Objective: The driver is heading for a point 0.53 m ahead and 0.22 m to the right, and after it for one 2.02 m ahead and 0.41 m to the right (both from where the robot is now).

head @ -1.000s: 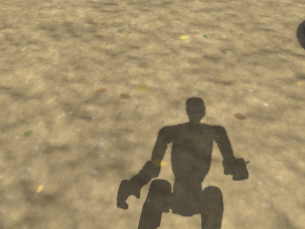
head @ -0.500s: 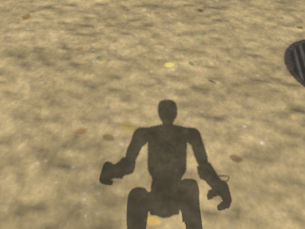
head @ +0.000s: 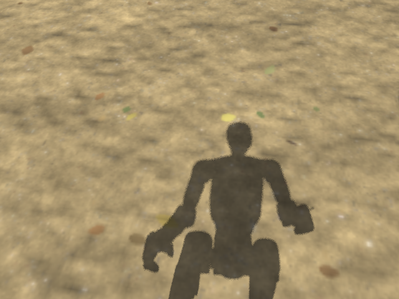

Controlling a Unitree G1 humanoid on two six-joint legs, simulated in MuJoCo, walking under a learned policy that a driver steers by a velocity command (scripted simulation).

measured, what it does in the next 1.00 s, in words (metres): walks ahead, turning right: left foot, then right foot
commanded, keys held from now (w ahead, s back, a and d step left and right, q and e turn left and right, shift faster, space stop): w+e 0.76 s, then e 0.24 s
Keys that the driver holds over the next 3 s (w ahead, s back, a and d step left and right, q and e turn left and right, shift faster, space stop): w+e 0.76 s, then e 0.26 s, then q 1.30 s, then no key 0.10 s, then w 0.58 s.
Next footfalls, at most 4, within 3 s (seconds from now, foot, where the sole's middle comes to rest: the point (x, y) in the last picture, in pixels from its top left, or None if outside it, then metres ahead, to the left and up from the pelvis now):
0.24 left None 0.31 0.15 -0.78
0.76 right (280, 296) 0.49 -0.19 -0.78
1.20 left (251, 228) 0.73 -0.10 -0.78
1.56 right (304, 281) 0.54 -0.27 -0.78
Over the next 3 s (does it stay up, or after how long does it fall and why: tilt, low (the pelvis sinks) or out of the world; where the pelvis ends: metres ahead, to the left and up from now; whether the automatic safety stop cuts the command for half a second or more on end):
stays up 0.71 -0.07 0.00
